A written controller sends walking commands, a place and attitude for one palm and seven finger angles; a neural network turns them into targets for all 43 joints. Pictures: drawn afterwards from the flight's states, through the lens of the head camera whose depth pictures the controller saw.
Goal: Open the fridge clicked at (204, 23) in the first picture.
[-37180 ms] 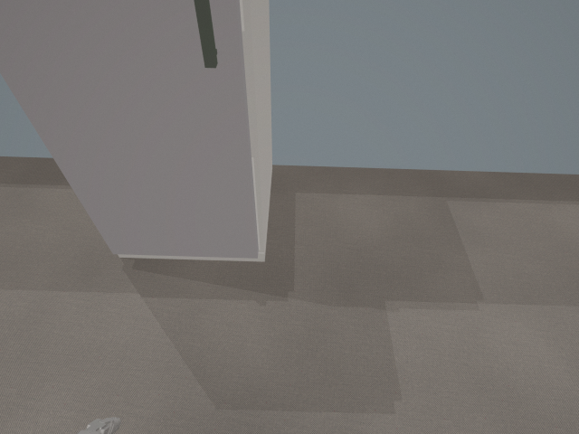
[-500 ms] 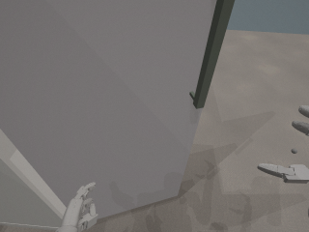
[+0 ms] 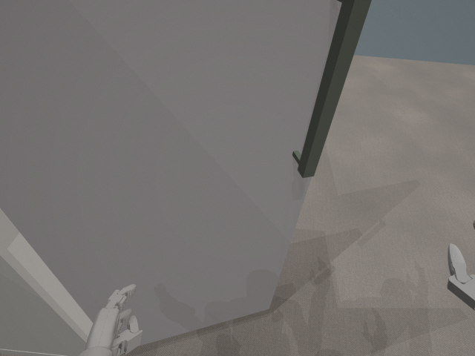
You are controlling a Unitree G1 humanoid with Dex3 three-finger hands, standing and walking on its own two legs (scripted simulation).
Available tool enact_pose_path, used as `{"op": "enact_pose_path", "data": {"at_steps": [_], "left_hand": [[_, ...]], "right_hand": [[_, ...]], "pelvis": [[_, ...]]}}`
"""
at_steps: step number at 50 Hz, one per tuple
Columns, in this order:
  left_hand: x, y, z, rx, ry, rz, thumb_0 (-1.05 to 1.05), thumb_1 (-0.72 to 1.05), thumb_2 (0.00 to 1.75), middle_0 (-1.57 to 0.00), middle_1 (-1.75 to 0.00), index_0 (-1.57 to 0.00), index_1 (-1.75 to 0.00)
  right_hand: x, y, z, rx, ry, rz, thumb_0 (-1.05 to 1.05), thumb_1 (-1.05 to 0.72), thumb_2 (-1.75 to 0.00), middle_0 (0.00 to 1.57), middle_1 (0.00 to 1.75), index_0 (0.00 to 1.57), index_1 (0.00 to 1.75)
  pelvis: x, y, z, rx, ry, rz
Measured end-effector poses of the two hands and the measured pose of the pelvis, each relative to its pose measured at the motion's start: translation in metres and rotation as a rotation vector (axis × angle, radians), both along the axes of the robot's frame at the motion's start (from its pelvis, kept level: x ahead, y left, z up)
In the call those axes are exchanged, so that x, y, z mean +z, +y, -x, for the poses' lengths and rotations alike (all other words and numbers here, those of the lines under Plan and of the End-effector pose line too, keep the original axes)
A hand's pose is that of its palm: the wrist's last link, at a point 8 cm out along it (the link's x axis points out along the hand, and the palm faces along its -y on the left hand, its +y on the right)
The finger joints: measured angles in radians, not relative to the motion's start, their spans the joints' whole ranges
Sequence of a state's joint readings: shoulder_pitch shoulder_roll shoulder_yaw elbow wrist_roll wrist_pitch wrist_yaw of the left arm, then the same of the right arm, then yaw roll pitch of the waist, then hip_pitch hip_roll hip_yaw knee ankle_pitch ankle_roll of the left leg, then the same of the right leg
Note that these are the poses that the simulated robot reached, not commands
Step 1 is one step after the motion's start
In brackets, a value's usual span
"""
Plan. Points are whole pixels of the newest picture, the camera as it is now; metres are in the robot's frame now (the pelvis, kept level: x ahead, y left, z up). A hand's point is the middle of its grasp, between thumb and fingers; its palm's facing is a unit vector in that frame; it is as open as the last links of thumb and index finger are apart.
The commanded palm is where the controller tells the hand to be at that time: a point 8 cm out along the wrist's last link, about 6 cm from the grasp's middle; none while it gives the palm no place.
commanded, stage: draw the hand back to the body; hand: right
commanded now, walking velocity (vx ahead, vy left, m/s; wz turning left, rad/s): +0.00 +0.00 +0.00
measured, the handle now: (319, 97) +0.43 -0.13 +0.26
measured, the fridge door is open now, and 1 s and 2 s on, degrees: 69 69 69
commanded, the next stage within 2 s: step back with the hand held close in 0.36 s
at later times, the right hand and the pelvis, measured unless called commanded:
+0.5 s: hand (457, 277) +0.18 -0.26 +0.16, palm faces +0.50 +0.78 -0.38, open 7.4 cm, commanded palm +0.13 -0.29 +0.18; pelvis -0.01 +0.01 +0.00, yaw +0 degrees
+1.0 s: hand out of the picture +0.14 -0.28 +0.16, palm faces +0.44 +0.77 -0.46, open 7.4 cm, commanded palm +0.08 -0.31 +0.18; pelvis -0.06 -0.01 -0.01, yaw +1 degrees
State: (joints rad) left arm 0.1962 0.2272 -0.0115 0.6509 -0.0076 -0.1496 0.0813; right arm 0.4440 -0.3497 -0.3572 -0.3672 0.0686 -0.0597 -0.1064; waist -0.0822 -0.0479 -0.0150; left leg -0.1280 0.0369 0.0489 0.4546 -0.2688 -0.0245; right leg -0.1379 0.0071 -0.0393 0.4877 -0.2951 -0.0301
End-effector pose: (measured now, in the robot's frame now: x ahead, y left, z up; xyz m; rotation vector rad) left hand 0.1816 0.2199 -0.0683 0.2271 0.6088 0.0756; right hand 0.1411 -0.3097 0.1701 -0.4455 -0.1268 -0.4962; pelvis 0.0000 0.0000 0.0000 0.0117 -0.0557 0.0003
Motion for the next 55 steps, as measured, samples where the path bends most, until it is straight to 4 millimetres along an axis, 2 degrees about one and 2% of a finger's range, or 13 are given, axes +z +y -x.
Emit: {"op": "enact_pose_path", "data": {"at_steps": [6, 13, 25, 30, 36, 42, 48, 55], "left_hand": [[0.003, -0.003, -0.007, -0.027, -0.019, -0.004, 0.01, 0.90, 0.90, -0.21, -0.30, -0.20, -0.30], [0.002, -0.004, -0.005, -0.034, -0.015, 0.007, 0.01, 0.90, 0.90, -0.21, -0.30, -0.20, -0.30], [-0.005, 0.008, 0.011, -0.003, 0.013, 0.004, 0.01, 0.90, 0.90, -0.21, -0.30, -0.20, -0.30], [-0.007, 0.012, 0.019, 0.004, 0.056, -0.015, 0.01, 0.90, 0.90, -0.21, -0.30, -0.20, -0.30], [-0.006, 0.017, 0.036, 0.081, 0.092, -0.026, 0.01, 0.90, 0.90, -0.21, -0.30, -0.20, -0.30], [-0.004, 0.015, 0.057, 0.115, 0.114, -0.051, 0.01, 0.90, 0.90, -0.21, -0.30, -0.20, -0.30], [-0.005, 0.006, 0.072, 0.087, 0.106, -0.059, 0.01, 0.90, 0.90, -0.21, -0.30, -0.20, -0.30], [-0.008, -0.003, 0.089, 0.059, 0.083, -0.057, 0.01, 0.90, 0.90, -0.21, -0.30, -0.20, -0.30]], "right_hand": [[0.002, 0.002, 0.009, -0.029, -0.015, -0.004, 0.01, -0.79, -0.84, 0.21, 0.37, 0.21, 0.37], [0.004, 0.004, 0.009, -0.033, -0.030, -0.004, 0.01, -0.86, -0.88, 0.21, 0.32, 0.21, 0.32], [0.006, 0.013, 0.007, -0.002, -0.020, 0.010, 0.01, -0.89, -0.89, 0.21, 0.31, 0.21, 0.31], [0.022, 0.012, -0.001, 0.025, -0.099, 0.073, 0.01, -0.89, -0.89, 0.21, 0.31, 0.21, 0.31], [0.006, 0.017, -0.005, 0.111, -0.021, 0.087, 0.01, -0.89, -0.89, 0.21, 0.31, 0.21, 0.31], [-0.001, 0.011, 0.010, 0.145, 0.014, 0.114, 0.01, -0.89, -0.89, 0.21, 0.31, 0.21, 0.31], [0.005, 0.000, 0.033, 0.109, -0.053, 0.140, 0.01, -0.89, -0.89, 0.21, 0.31, 0.21, 0.31], [0.003, -0.003, 0.055, 0.088, -0.116, 0.130, 0.01, -0.89, -0.89, 0.21, 0.31, 0.21, 0.31]], "pelvis": [[0.000, 0.003, 0.001, -0.010, -0.008, 0.000], [0.000, 0.008, 0.003, -0.012, -0.013, 0.002], [0.000, 0.012, 0.005, -0.007, -0.017, 0.003], [0.000, 0.010, 0.012, -0.006, 0.013, -0.007], [-0.001, 0.001, 0.022, 0.015, 0.048, 0.003], [-0.004, -0.004, 0.035, 0.018, 0.056, 0.007], [-0.008, -0.007, 0.053, 0.011, 0.053, 0.000], [-0.013, -0.010, 0.072, 0.002, 0.051, -0.013]]}}
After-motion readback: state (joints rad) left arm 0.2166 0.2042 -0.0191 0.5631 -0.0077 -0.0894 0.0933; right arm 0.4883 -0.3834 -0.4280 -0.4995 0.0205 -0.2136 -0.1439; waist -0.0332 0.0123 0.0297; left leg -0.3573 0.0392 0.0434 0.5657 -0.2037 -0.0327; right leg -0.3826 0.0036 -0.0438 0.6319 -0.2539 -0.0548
